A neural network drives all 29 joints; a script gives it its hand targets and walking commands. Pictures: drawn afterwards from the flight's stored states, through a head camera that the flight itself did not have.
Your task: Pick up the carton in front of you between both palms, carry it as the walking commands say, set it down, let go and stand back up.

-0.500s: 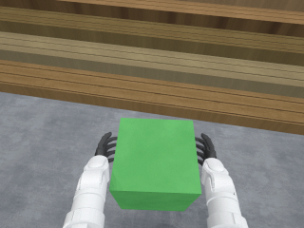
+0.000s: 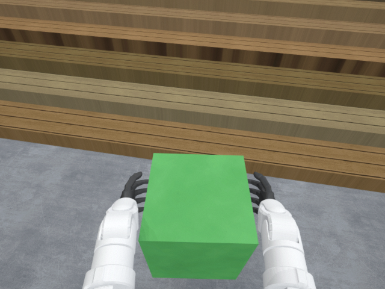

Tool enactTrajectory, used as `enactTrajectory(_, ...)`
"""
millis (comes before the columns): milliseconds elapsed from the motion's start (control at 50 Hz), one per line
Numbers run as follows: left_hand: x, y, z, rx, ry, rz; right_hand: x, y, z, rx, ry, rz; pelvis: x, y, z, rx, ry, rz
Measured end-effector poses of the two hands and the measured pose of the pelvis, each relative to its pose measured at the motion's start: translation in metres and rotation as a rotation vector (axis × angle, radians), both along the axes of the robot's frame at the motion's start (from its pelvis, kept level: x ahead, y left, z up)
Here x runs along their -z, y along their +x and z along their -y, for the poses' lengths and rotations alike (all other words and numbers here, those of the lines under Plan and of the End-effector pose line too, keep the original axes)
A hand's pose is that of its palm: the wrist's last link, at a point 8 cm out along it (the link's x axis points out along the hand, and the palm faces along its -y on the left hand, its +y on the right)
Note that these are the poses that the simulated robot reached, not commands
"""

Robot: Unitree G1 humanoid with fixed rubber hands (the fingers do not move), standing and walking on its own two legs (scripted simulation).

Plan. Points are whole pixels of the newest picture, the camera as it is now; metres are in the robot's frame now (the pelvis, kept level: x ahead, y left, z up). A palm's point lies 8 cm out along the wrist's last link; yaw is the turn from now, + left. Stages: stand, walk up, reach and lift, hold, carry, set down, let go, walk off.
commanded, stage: reach and lift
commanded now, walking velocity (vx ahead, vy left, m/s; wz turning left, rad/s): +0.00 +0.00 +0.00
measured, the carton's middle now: (196, 219) +0.31 +0.00 -0.05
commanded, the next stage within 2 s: hold in 0.68 s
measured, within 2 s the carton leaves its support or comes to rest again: neither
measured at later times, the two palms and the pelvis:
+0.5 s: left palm (129, 198) +0.30 +0.15 +0.04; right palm (266, 199) +0.31 -0.15 +0.04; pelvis +0.02 +0.00 +0.01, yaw +0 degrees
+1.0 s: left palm (127, 197) +0.30 +0.15 +0.05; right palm (270, 199) +0.30 -0.15 +0.06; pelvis +0.01 +0.00 +0.01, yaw +0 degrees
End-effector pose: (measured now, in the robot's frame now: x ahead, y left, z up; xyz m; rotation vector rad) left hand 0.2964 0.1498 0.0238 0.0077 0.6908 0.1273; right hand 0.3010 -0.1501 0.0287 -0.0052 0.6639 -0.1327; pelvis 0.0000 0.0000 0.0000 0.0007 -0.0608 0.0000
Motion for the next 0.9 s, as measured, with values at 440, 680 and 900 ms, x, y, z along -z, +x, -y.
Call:
enactTrajectory(440,-0.010,0.008,0.000,0.019,0.024,0.001,-0.010,0.007,0.000,-0.013,-0.025,0.000,-0.006,0.016,-0.001,0.003,0.000,0.012)
enactTrajectory(680,-0.016,0.006,0.001,0.019,0.027,0.003,-0.016,0.006,0.001,-0.016,-0.027,0.003,-0.007,0.018,0.000,0.004,0.000,0.028)
enactTrajectory(900,-0.032,0.002,0.002,0.018,0.022,0.028,-0.032,0.000,0.002,-0.006,-0.021,0.026,-0.007,0.015,0.000,0.002,0.000,0.059)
